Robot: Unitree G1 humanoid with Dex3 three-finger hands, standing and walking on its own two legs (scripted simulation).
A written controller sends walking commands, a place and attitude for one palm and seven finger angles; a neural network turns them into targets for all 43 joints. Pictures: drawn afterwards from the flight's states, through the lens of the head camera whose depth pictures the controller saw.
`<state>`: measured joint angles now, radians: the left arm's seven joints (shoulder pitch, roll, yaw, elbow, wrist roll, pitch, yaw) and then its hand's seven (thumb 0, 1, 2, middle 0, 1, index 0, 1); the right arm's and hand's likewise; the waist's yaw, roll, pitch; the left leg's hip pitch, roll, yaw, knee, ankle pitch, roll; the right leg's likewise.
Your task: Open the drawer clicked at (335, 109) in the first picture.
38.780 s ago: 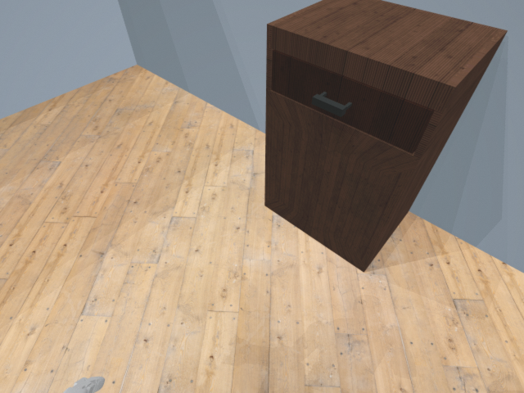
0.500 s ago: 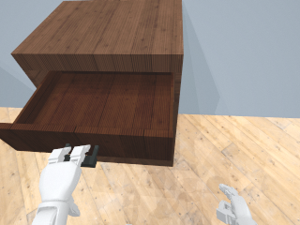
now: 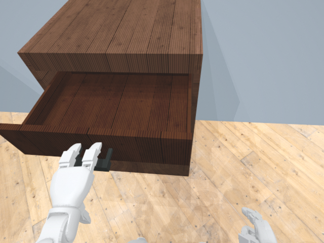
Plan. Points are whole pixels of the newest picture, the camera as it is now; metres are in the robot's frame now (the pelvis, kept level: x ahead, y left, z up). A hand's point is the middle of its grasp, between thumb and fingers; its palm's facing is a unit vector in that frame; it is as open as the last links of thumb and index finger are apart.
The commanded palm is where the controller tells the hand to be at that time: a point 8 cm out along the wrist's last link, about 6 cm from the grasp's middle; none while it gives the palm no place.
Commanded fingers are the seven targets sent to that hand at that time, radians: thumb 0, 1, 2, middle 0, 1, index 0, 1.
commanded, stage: lift the hand off the handle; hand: left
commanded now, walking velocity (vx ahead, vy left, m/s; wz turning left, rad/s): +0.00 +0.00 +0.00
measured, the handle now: (92, 157) +0.33 +0.22 +0.01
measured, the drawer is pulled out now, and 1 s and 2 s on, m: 0.24 0.24 0.24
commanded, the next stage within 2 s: draw the hand back to the body in 1.36 s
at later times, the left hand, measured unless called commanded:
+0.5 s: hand (75, 176) +0.25 +0.23 +0.05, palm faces +0.04 -0.12 -0.99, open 15.8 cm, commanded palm +0.23 +0.22 +0.11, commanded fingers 0.00 -0.50 0.30 -0.15 -0.30 -0.15 -0.30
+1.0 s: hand (58, 159) +0.26 +0.23 +0.13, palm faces +0.09 -0.13 -0.99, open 16.2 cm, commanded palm +0.23 +0.23 +0.19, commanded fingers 0.00 -0.50 0.30 -0.15 -0.30 -0.15 -0.30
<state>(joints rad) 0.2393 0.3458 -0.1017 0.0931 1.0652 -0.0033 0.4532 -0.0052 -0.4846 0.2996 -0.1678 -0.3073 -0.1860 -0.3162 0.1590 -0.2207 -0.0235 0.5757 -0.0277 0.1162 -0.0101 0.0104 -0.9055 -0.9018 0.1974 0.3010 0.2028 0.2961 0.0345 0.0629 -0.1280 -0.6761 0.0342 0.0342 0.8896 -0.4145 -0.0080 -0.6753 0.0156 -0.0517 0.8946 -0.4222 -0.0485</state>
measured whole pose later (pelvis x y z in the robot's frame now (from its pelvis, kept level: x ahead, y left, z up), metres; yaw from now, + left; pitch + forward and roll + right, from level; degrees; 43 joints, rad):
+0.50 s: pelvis +0.02 +0.01 +0.02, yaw +0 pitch +8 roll +0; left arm 0.29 0.38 -0.11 -0.09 1.00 0.04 0.33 -0.01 -0.49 0.30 -0.17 -0.31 -0.24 -0.34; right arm 0.14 -0.25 -0.02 0.55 -0.01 0.11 -0.01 0.01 -0.91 -0.90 0.20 0.30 0.20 0.30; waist 0.06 0.07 -0.09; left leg -0.50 0.02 0.04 0.75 -0.38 0.01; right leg -0.50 0.01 -0.04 0.74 -0.38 -0.03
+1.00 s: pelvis +0.04 +0.02 +0.04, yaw +1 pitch +5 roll +0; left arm 0.38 0.45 -0.07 -0.39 0.92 0.08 0.15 -0.01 -0.49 0.30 -0.17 -0.31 -0.18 -0.31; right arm 0.11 -0.24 0.03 0.52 0.00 0.13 0.02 0.01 -0.90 -0.90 0.20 0.30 0.20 0.30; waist 0.10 0.10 -0.07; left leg -0.33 0.01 0.03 0.61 -0.36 0.01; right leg -0.32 0.01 -0.05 0.60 -0.36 -0.02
